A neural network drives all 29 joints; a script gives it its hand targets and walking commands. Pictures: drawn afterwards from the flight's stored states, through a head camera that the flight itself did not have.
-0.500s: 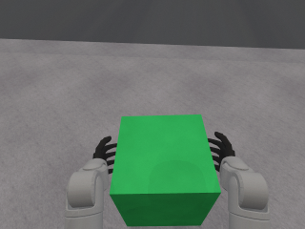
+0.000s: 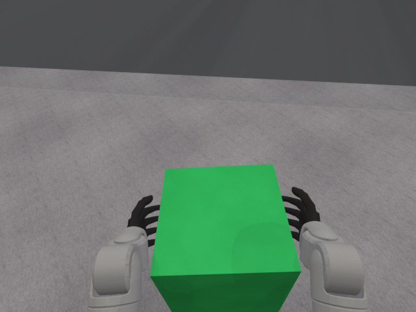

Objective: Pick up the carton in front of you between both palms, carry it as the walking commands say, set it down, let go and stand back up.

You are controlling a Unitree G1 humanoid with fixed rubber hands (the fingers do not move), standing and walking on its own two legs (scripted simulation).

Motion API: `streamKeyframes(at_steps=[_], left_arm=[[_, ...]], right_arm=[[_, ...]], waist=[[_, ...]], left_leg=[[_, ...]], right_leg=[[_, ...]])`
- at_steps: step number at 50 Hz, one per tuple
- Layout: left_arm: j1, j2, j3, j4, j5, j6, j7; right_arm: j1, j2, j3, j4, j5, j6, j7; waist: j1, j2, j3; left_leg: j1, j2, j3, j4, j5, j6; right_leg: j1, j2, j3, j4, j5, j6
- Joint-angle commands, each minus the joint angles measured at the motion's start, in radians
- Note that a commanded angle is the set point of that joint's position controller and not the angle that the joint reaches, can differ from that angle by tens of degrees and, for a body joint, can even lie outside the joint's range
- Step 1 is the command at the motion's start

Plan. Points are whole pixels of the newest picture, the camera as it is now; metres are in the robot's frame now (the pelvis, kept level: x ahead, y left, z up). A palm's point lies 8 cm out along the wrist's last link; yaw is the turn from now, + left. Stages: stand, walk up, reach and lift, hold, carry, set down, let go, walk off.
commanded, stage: carry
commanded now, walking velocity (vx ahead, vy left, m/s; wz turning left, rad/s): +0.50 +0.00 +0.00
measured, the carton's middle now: (222, 244) +0.27 +0.01 -0.02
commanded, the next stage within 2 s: none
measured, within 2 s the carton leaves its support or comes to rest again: neither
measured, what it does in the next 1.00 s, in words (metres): walks ahead: left foot, then right foot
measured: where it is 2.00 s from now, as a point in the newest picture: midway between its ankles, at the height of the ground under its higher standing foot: (222, 217)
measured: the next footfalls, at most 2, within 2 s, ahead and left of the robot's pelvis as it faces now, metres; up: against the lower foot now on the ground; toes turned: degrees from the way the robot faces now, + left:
left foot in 0.16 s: +0.31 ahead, +0.13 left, +0.00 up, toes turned +10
right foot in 0.64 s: +0.62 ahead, -0.09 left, +0.00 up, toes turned -13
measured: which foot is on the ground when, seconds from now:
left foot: up 0.00-0.14, down 0.16-0.66, up 0.68-1.00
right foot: down 0.00-0.20, up 0.22-0.62, down 0.64-1.00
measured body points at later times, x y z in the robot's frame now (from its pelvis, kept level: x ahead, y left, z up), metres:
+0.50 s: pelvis +0.34 +0.04 +0.00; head +0.37 +0.06 +0.45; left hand +0.63 +0.18 +0.07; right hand +0.62 -0.13 +0.09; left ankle +0.27 +0.12 -0.75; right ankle +0.45 -0.11 -0.71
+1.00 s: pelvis +0.67 +0.02 -0.01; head +0.69 +0.01 +0.44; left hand +0.94 +0.16 +0.05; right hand +0.95 -0.14 +0.06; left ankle +0.78 +0.12 -0.74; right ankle +0.58 -0.08 -0.75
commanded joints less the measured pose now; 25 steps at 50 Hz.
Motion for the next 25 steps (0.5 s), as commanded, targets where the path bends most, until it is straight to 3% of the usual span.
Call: streamKeyframes(at_steps=[1,6,8,9,10,11,12,13,14,15,16,18,21,25], left_arm=[[-0.501,-0.93,-0.729,-0.154,-0.44,-0.027,-0.29],[-0.493,-0.85,-0.7,-0.184,-0.413,0.007,-0.268],[-0.504,-0.823,-0.694,-0.177,-0.405,0.027,-0.261],[-0.52,-0.805,-0.691,-0.17,-0.404,0.037,-0.26],[-0.574,-0.806,-0.715,-0.22,-0.423,0.051,-0.259],[-0.583,-0.817,-0.72,-0.213,-0.426,0.058,-0.26],[-0.557,-0.841,-0.704,-0.153,-0.416,0.058,-0.26],[-0.535,-0.867,-0.702,-0.127,-0.402,0.052,-0.262],[-0.547,-0.901,-0.707,-0.123,-0.403,0.042,-0.266],[-0.563,-0.927,-0.711,-0.126,-0.407,0.033,-0.269],[-0.591,-0.948,-0.722,-0.149,-0.416,0.023,-0.267],[-0.588,-0.959,-0.728,-0.176,-0.414,0.013,-0.254],[-0.57,-0.942,-0.736,-0.215,-0.407,0.015,-0.233],[-0.516,-0.895,-0.731,-0.197,-0.397,0.039,-0.232]], right_arm=[[-0.364,0.966,0.718,-0.058,0.381,-0.021,0.223],[-0.406,0.872,0.716,-0.124,0.408,0.019,0.227],[-0.39,0.843,0.695,-0.099,0.407,0.038,0.231],[-0.385,0.834,0.683,-0.081,0.403,0.043,0.233],[-0.4,0.821,0.673,-0.073,0.4,0.04,0.234],[-0.406,0.847,0.675,-0.067,0.413,0.045,0.234],[-0.403,0.871,0.671,-0.049,0.416,0.052,0.236],[-0.394,0.91,0.676,-0.031,0.41,0.049,0.24],[-0.415,0.936,0.681,-0.037,0.414,0.041,0.246],[-0.455,0.962,0.692,-0.054,0.427,0.036,0.25],[-0.477,0.972,0.694,-0.076,0.435,0.03,0.254],[-0.474,0.975,0.697,-0.1,0.45,0.026,0.258],[-0.455,0.937,0.697,-0.135,0.456,0.032,0.257],[-0.389,0.876,0.679,-0.111,0.424,0.051,0.251]], waist=[[-0.014,-0.157,-0.168],[-0.012,-0.179,-0.122],[-0.038,-0.142,-0.197],[-0.062,-0.083,-0.261],[-0.071,0.235,-0.338],[-0.057,0.331,-0.316],[-0.055,0.22,-0.317],[-0.056,0.11,-0.323],[-0.05,0.037,-0.305],[-0.042,0.035,-0.283],[-0.039,0.075,-0.28],[-0.04,0.122,-0.271],[-0.043,0.139,-0.244],[-0.049,0.141,-0.174]], left_leg=[[-0.027,-0.019,0.059,-0.2,0.083,-0.004],[0.099,-0.058,0.149,-0.349,0.164,0.035],[0.384,-0.123,0.216,-0.388,0.116,0.049],[0.589,-0.044,0.098,-0.395,0.064,0.067],[0.808,0.223,-0.381,-0.497,-0.007,0.206],[0.86,0.312,-0.574,-0.604,0.203,0.257],[0.844,0.312,-0.469,-0.552,0.32,0.262],[0.803,0.291,-0.387,-0.521,0.405,0.247],[0.74,0.265,-0.313,-0.536,0.381,0.199],[0.672,0.241,-0.245,-0.566,0.302,0.155],[0.638,0.221,-0.192,-0.594,0.273,0.139],[0.617,0.21,-0.126,-0.639,0.242,0.146],[0.666,0.172,-0.032,-0.64,0.335,0.149],[0.68,0.146,0.046,-0.615,0.486,0.136]], right_leg=[[0.21,-0.207,0.115,-0.092,0.35,-0.078],[0.24,-0.199,0.059,-0.005,0.498,-0.041],[0.15,-0.152,-0.025,0.228,0.631,0.002],[0.009,-0.118,-0.03,0.411,0.512,0.037],[-0.282,-0.013,-0.011,0.758,0.221,0.077],[-0.486,0.06,0.107,0.937,-0.234,0.071],[-0.533,0.001,0.205,1.031,-0.257,0.042],[-0.555,-0.041,0.219,1.023,-0.219,0.025],[-0.549,-0.073,0.225,0.941,-0.152,0.017],[-0.516,-0.095,0.227,0.84,-0.1,0.018],[-0.485,-0.084,0.196,0.785,-0.059,0.02],[-0.477,-0.074,0.153,0.681,-0.018,0.031],[-0.506,-0.06,0.101,0.481,0.069,0.045],[-0.461,-0.025,0.023,0.283,0.184,0.03]])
